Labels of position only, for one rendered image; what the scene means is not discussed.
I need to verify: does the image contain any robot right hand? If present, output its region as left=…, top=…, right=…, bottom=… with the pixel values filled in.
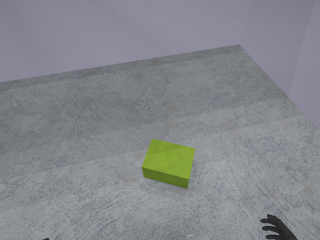
left=260, top=214, right=298, bottom=240

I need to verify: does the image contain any carton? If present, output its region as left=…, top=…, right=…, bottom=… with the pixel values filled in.
left=142, top=138, right=195, bottom=189

